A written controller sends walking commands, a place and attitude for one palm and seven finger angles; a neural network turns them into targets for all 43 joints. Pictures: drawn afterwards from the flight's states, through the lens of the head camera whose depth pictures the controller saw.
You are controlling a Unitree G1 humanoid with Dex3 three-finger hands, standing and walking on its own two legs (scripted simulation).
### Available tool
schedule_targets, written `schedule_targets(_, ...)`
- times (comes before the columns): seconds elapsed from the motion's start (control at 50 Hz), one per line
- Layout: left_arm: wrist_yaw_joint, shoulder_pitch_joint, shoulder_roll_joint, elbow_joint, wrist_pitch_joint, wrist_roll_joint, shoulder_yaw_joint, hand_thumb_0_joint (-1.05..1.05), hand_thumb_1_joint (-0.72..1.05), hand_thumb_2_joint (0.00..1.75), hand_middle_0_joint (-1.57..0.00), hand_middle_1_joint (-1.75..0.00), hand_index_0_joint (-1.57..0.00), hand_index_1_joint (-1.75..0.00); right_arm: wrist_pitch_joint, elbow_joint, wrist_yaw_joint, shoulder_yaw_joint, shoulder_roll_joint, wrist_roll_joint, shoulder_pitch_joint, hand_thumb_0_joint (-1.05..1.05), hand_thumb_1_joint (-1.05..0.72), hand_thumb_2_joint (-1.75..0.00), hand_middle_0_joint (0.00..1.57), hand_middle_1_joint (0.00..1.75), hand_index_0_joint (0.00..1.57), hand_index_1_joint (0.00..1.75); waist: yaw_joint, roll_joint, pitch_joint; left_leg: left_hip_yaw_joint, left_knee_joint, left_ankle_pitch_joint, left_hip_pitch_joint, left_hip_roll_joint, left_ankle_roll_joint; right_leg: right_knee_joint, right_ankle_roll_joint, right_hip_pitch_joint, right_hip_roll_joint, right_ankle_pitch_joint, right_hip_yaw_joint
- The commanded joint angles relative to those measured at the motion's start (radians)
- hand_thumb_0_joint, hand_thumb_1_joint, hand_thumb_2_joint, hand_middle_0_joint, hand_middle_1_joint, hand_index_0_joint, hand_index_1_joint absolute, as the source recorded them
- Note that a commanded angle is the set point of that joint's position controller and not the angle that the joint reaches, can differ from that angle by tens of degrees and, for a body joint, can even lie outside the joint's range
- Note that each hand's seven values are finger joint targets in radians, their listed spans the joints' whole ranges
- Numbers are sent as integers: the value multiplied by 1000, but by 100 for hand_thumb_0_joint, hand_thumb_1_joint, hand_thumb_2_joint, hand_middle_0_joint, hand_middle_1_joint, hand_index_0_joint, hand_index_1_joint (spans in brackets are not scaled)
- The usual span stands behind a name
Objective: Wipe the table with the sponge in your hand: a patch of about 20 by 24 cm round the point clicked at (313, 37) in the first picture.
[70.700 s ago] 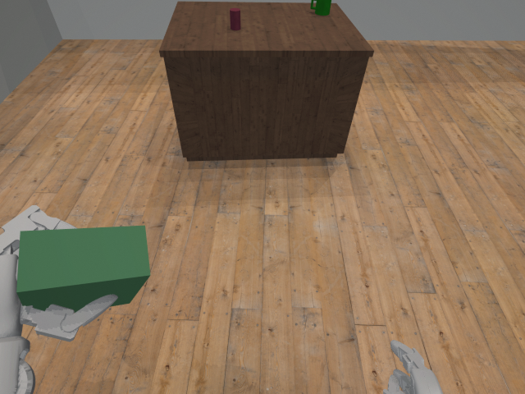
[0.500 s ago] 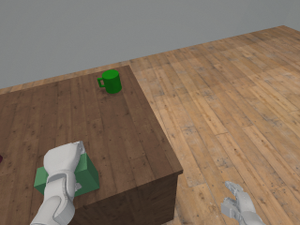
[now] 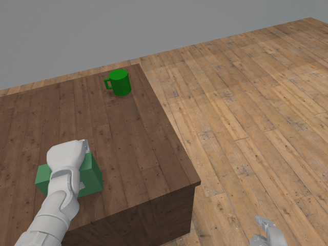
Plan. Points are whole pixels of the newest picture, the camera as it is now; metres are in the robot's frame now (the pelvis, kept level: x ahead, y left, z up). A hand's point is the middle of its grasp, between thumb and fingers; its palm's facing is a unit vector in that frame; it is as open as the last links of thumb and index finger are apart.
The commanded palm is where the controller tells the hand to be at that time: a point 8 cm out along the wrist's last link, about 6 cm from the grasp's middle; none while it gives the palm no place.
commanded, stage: wipe forward along the first lane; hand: left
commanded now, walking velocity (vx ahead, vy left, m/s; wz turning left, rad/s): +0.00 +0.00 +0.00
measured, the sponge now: (74, 182) +0.28 +0.30 -0.04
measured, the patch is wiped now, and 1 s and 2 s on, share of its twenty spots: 0.05 0.35 0.40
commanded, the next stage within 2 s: slide across to the middle lane in 0.96 s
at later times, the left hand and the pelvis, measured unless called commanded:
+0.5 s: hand (75, 152) +0.34 +0.31 +0.02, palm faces -0.11 -0.02 -0.99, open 9.7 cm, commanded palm +0.33 +0.30 +0.05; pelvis -0.01 +0.00 -0.01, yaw +0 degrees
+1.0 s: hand (75, 137) +0.40 +0.33 +0.02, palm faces -0.14 +0.00 -0.99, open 9.8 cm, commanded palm +0.38 +0.32 +0.05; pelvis -0.01 +0.01 -0.01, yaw -1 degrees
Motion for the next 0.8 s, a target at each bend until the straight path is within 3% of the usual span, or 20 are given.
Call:
schedule_targets(0.0, 48, -306, 175, -66, -10, 17, 73, 0, 10, 130, -120, -160, -120, -160, -41, -144, -10, -37, -117, 5, -130, 0, -90, -90, 20, 30, 20, 30, -33, -130, -192, -12, -33, 103, 83, -6, 38, -90, -10, 38, -19, 216, 59)
schedule_targets(0.06, 49, -359, 186, -6, -8, 25, 69, 0, 10, 130, -120, -160, -120, -160, -35, -136, -10, -34, -119, 7, -119, 0, -90, -90, 20, 30, 20, 30, -44, -144, -177, -14, -27, 82, 62, -6, 38, -91, -7, 11, -20, 193, 57)
schedule_targets(0.08, 50, -346, 245, 9, -8, 27, 122, 0, 10, 130, -120, -160, -120, -160, -31, -134, -11, -34, -127, 6, -115, 0, -90, -90, 20, 30, 20, 30, -28, -110, -178, -21, -36, 74, 53, -8, 35, -93, -15, 16, -16, 173, 69)
schedule_targets(0.16, 43, -423, 230, 97, -22, 44, 85, 0, 10, 130, -120, -160, -120, -160, -24, -129, -13, -31, -125, 7, -90, 0, -90, -90, 20, 30, 20, 30, -58, -138, -154, -10, -16, 47, 16, -9, 39, -90, -4, -16, -22, 154, 58)
schedule_targets(0.18, 44, -412, 277, 120, -23, 46, 131, 0, 10, 130, -120, -160, -120, -160, -21, -126, -14, -30, -131, 6, -87, 0, -90, -90, 20, 30, 20, 30, -43, -118, -153, -20, -23, 39, 5, -10, 36, -90, -12, -20, -17, 129, 66)
schedule_targets(0.2, 42, -450, 236, 126, -31, 50, 83, 0, 10, 130, -120, -160, -120, -160, -19, -129, -13, -29, -126, 7, -77, 0, -90, -90, 20, 30, 20, 30, -60, -108, -157, -13, -16, 37, 8, -9, 38, -83, -8, -31, -21, 127, 54)
schedule_targets(0.24, 43, -464, 236, 150, -48, 53, 84, 0, 10, 130, -120, -160, -120, -160, -20, -128, -11, -34, -127, 6, -59, 0, -90, -90, 20, 30, 20, 30, -62, -115, -187, -10, -3, 44, 4, -7, 39, -77, -6, -31, -21, 145, 54)
schedule_targets(0.26, 47, -459, 270, 168, -52, 51, 116, 0, 10, 130, -120, -160, -120, -160, -17, -125, -12, -37, -130, 6, -53, 0, -90, -90, 20, 30, 20, 30, -57, -129, -204, -7, 4, 52, 0, -6, 41, -76, -5, -17, -21, 162, 59)
schedule_targets(0.28, 49, -455, 317, 175, -58, 49, 157, 0, 10, 130, -120, -160, -120, -160, -14, -127, -14, -35, -135, 6, -56, 0, -90, -90, 20, 30, 20, 30, -43, -100, -214, -13, 0, 51, -15, -9, 38, -75, -10, -5, -20, 158, 73)
schedule_targets(0.3, 50, -495, 288, 183, -69, 54, 120, 0, 10, 130, -120, -160, -120, -160, -12, -126, -13, -34, -131, 6, -40, 0, -90, -90, 20, 30, 20, 30, -64, -109, -218, -8, 9, 47, -18, -8, 40, -66, -5, -12, -22, 161, 61)
schedule_targets(0.34, 56, -505, 282, 211, -83, 55, 117, 0, 10, 130, -120, -160, -120, -160, -13, -124, -9, -38, -133, 6, -30, 0, -90, -90, 20, 30, 20, 30, -72, -131, -201, -4, 18, 39, -36, -6, 43, -68, -1, -27, -23, 165, 60)
schedule_targets(0.38, 63, -498, 346, 233, -91, 53, 174, 0, 10, 130, -120, -160, -120, -160, -10, -123, -9, -39, -139, 6, -26, 0, -90, -90, 20, 30, 20, 30, -53, -110, -218, -10, 13, 40, -54, -8, 42, -70, -6, -12, -21, 160, 72)
schedule_targets(0.42, 67, -558, 322, 259, -99, 64, 134, 0, 10, 130, -120, -160, -120, -160, -10, -117, -8, -40, -138, 8, -5, 0, -90, -90, 20, 30, 20, 30, -79, -116, -206, -5, 22, 26, -59, -4, 44, -64, 0, -44, -22, 141, 60)
schedule_targets(0.48, 75, -569, 353, 282, -106, 64, 163, 0, 10, 130, -120, -160, -120, -160, -9, -115, -2, -42, -143, 10, 2, 0, -90, -90, 20, 30, 20, 30, -67, -84, -233, -11, 21, 40, -64, -3, 42, -56, -7, -40, -19, 147, 63)
schedule_targets(0.5, 76, -594, 332, 290, -108, 68, 132, 0, 10, 130, -120, -160, -120, -160, -7, -112, -1, -43, -142, 10, 14, 0, -90, -90, 20, 30, 20, 30, -84, -86, -228, -7, 29, 33, -58, -2, 46, -57, -3, -54, -20, 140, 57)
schedule_targets(0.56, 82, -632, 374, 340, -109, 74, 151, 0, 10, 130, -120, -160, -120, -160, -6, -99, 1, -44, -149, 11, 32, 0, -90, -90, 20, 30, 20, 30, -97, -107, -217, -4, 36, 15, -86, 0, 47, -63, 1, -64, -20, 129, 62)
schedule_targets(0.66, 87, -673, 407, 401, -120, 77, 163, 0, 10, 130, -120, -160, -120, -160, -5, -89, 5, -45, -156, 12, 61, 0, -90, -90, 20, 30, 20, 30, -103, -109, -233, -6, 43, 8, -107, 4, 48, -55, 2, -78, -17, 115, 57)
schedule_targets(0.68, 85, -702, 396, 387, -127, 69, 156, 0, 10, 130, -120, -160, -120, -160, -8, -92, 6, -44, -151, 14, 57, 0, -90, -90, 20, 30, 20, 30, -104, -77, -249, -10, 38, 18, -97, 5, 47, -53, 0, -78, -17, 120, 55)
schedule_targets(0.7, 87, -707, 426, 410, -127, 76, 170, 0, 10, 130, -120, -160, -120, -160, -7, -84, 6, -46, -158, 13, 71, 0, -90, -90, 20, 30, 20, 30, -106, -79, -253, -10, 44, 12, -97, 7, 48, -49, 0, -85, -16, 109, 56)
schedule_targets(0.78, 87, -754, 410, 429, -135, 69, 154, 0, 10, 130, -120, -160, -120, -160, -8, -84, 12, -45, -154, 14, 87, 0, -90, -90, 20, 30, 20, 30, -113, -61, -290, -17, 48, 33, -96, 10, 45, -36, -2, -93, -12, 127, 48)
